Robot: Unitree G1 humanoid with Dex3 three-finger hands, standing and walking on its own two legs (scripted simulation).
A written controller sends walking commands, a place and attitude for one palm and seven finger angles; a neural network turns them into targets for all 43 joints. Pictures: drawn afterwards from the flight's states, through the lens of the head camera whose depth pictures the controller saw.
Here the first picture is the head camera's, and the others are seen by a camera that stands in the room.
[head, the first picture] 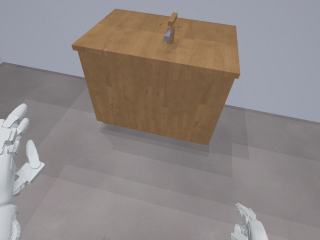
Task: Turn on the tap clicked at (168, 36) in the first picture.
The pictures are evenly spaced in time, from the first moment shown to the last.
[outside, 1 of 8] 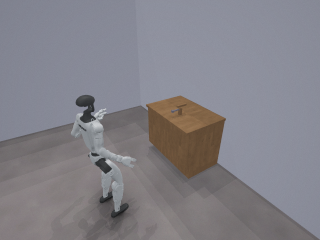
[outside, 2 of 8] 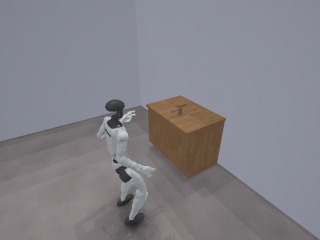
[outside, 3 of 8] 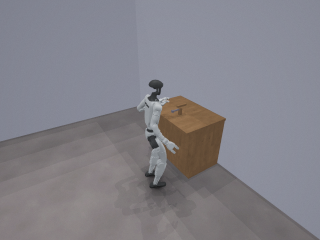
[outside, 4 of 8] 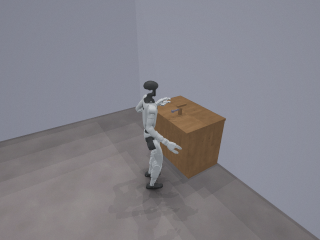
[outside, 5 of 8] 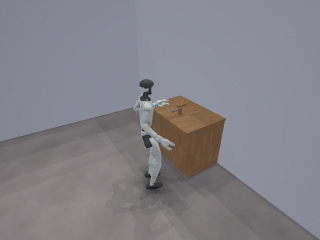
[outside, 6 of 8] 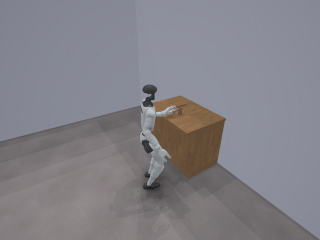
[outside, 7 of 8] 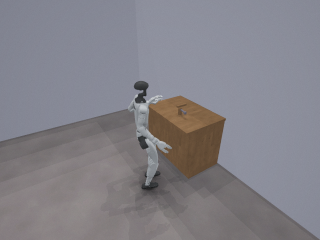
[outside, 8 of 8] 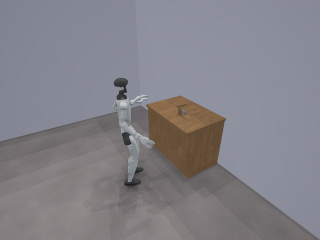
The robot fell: no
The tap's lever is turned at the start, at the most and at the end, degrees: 0 86 82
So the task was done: yes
